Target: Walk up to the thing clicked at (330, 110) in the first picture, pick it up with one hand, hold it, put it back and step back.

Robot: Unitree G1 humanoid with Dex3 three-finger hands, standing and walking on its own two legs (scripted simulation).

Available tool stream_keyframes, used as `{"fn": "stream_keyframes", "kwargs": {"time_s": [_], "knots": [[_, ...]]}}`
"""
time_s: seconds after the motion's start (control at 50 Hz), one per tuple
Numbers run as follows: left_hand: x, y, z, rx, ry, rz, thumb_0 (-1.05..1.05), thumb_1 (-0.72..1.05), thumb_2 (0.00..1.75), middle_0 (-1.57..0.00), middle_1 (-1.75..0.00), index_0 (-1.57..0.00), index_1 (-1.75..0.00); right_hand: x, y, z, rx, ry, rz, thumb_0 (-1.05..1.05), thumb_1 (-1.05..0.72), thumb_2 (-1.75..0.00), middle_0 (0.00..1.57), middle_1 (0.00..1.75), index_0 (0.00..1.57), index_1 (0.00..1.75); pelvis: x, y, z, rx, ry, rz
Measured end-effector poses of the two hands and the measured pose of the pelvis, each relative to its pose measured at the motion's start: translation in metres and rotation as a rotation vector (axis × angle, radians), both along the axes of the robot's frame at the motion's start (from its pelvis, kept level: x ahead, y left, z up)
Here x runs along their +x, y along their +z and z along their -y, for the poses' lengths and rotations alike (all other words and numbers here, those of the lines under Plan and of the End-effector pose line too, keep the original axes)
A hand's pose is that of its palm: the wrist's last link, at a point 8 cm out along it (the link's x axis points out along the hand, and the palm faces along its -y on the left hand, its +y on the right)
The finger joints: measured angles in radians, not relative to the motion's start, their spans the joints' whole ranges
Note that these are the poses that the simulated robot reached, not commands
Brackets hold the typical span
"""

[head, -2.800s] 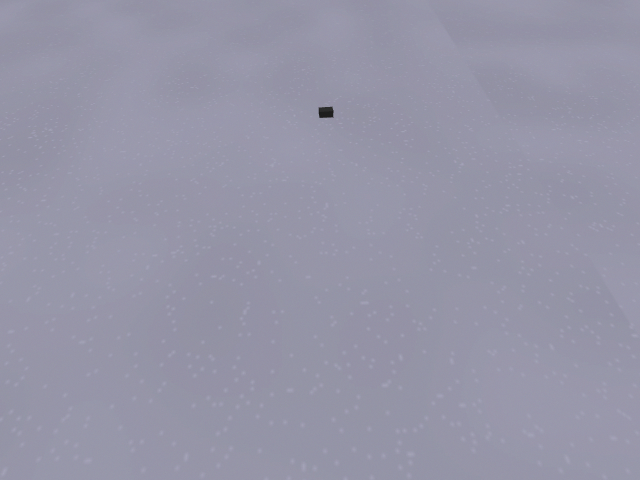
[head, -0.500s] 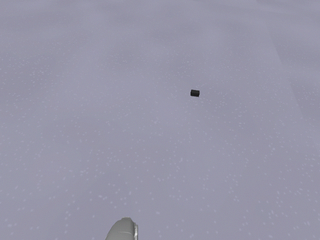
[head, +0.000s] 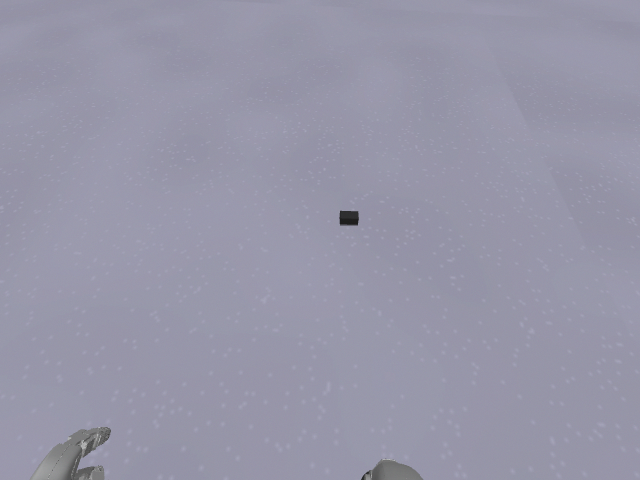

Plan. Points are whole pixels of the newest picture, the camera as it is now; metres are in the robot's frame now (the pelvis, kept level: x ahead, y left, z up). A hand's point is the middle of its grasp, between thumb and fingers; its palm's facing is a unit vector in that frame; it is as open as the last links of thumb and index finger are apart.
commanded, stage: walk up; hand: left
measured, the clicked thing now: (349, 217) +1.22 -0.14 -0.73
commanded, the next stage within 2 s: none
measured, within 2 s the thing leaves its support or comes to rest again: neither
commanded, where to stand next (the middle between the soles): +0.88 -0.41 m, yaw +6 degrees
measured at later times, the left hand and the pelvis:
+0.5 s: hand (190, 413) +0.24 +0.20 -0.16, palm faces -0.01 -0.95 -0.30, open 7.4 cm; pelvis +0.22 -0.07 +0.00, yaw +2 degrees
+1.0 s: hand (278, 284) +0.45 +0.08 -0.11, palm faces +0.04 -0.92 -0.39, open 7.3 cm; pelvis +0.40 -0.21 +0.01, yaw +2 degrees
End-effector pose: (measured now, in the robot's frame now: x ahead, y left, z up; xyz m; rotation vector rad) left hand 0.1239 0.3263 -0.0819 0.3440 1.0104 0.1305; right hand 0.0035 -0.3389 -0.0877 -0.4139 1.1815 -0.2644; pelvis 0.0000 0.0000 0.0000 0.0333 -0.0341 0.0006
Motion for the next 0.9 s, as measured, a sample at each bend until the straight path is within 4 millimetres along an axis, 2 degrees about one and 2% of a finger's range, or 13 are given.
{"fn": "stream_keyframes", "kwargs": {"time_s": [0.04, 0.08, 0.14, 0.22, 0.36, 0.44, 0.52, 0.58, 0.66, 0.74, 0.82, 0.86, 0.9], "knots": [[0.023, 0.001, 0.015, 0.023, 0.013, 0.044, 0.01, 0.91, 0.90, -0.20, -0.30, -0.20, -0.30, 0.022, -0.013, 0.018, -0.003, -0.009, -0.019, 0.00, -0.90, -0.90, 0.21, 0.30, 0.21, 0.30, 0.018, -0.007, 0.016, -0.016, 0.004, 0.007], [0.035, 0.006, 0.030, 0.023, 0.028, 0.060, 0.00, 0.91, 0.90, -0.20, -0.30, -0.20, -0.30, 0.048, -0.015, 0.028, 0.005, -0.005, -0.025, 0.01, -0.90, -0.90, 0.21, 0.30, 0.21, 0.30, 0.032, -0.004, 0.026, -0.014, 0.009, 0.010], [0.042, 0.014, 0.048, 0.017, 0.046, 0.032, 0.00, 0.91, 0.90, -0.20, -0.30, -0.20, -0.30, 0.093, -0.010, 0.034, 0.033, 0.026, 0.008, 0.01, -0.91, -0.90, 0.20, 0.30, 0.20, 0.30, 0.056, 0.007, 0.036, -0.021, 0.009, 0.008], [0.045, 0.013, 0.061, 0.008, 0.074, -0.026, 0.00, 0.91, 0.90, -0.20, -0.30, -0.21, -0.30, 0.146, 0.002, 0.039, 0.054, 0.078, 0.042, 0.01, -0.91, -0.90, 0.20, 0.30, 0.20, 0.30, 0.091, 0.016, 0.050, -0.036, 0.013, -0.002], [0.058, -0.010, 0.067, -0.022, 0.140, -0.127, 0.01, 0.90, 0.90, -0.20, -0.30, -0.21, -0.30, 0.231, 0.017, 0.046, 0.022, 0.138, 0.030, 0.00, -0.90, -0.90, 0.20, 0.30, 0.21, 0.30, 0.159, 0.014, 0.063, -0.060, 0.033, -0.008], [0.081, -0.035, 0.068, -0.034, 0.151, -0.185, 0.01, 0.90, 0.90, -0.20, -0.30, -0.21, -0.30, 0.280, 0.016, 0.051, -0.030, 0.152, 0.090, 0.00, -0.90, -0.90, 0.21, 0.30, 0.21, 0.30, 0.199, -0.001, 0.063, -0.044, 0.037, 0.001], [0.122, -0.042, 0.082, -0.041, 0.107, -0.219, 0.01, 0.91, 0.90, -0.20, -0.30, -0.20, -0.30, 0.306, 0.026, 0.062, -0.049, 0.099, 0.158, 0.00, -0.90, -0.90, 0.21, 0.30, 0.21, 0.30, 0.228, 0.000, 0.072, -0.019, 0.021, 0.017], [0.162, -0.037, 0.093, -0.049, 0.082, -0.179, 0.01, 0.91, 0.90, -0.20, -0.30, -0.20, -0.30, 0.316, 0.033, 0.074, -0.056, 0.083, 0.157, 0.00, -0.90, -0.90, 0.21, 0.30, 0.21, 0.30, 0.248, 0.005, 0.083, -0.007, 0.010, 0.023], [0.213, -0.025, 0.110, -0.052, 0.053, -0.126, 0.01, 0.91, 0.90, -0.20, -0.30, -0.20, -0.30, 0.325, 0.033, 0.097, -0.053, 0.077, 0.120, 0.00, -0.90, -0.90, 0.21, 0.30, 0.21, 0.30, 0.273, 0.009, 0.101, -0.003, -0.001, 0.026], [0.261, -0.012, 0.132, -0.029, 0.034, -0.090, 0.01, 0.91, 0.90, -0.20, -0.30, -0.20, -0.30, 0.338, 0.024, 0.132, -0.042, 0.054, 0.083, 0.00, -0.90, -0.90, 0.21, 0.30, 0.21, 0.30, 0.302, 0.008, 0.128, -0.003, -0.003, 0.022], [0.301, -0.005, 0.153, 0.034, 0.040, -0.048, 0.01, 0.91, 0.90, -0.20, -0.30, -0.20, -0.30, 0.364, 0.001, 0.176, -0.037, 0.030, 0.050, 0.00, -0.90, -0.90, 0.21, 0.30, 0.21, 0.30, 0.339, -0.005, 0.165, -0.006, 0.000, 0.012], [0.313, -0.003, 0.165, 0.063, 0.061, -0.019, 0.00, 0.91, 0.90, -0.20, -0.30, -0.20, -0.30, 0.381, -0.011, 0.194, -0.039, 0.024, 0.022, 0.00, -0.90, -0.90, 0.21, 0.30, 0.21, 0.30, 0.353, -0.011, 0.180, -0.026, 0.012, 0.015], [0.317, 0.001, 0.178, 0.066, 0.086, -0.012, 0.00, 0.91, 0.90, -0.20, -0.30, -0.20, -0.30, 0.403, -0.015, 0.202, -0.029, 0.027, 0.005, 0.01, -0.90, -0.90, 0.21, 0.30, 0.21, 0.30, 0.365, -0.008, 0.190, -0.027, 0.020, 0.011]]}}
